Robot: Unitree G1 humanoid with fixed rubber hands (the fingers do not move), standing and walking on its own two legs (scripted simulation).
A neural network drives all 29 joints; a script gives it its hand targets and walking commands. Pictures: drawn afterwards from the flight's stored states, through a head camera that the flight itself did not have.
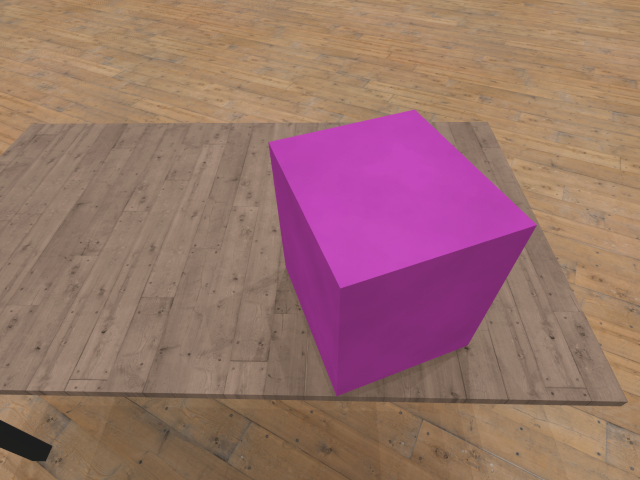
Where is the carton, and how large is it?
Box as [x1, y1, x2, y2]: [268, 110, 536, 395]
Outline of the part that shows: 415,110 268,142 286,268 336,395 466,345 536,225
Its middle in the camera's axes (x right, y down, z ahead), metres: +0.09 +0.02 +0.59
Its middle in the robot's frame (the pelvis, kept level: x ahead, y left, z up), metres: +0.45 -0.05 +0.02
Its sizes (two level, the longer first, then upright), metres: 0.270 0.237 0.290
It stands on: a table, 0.65 m high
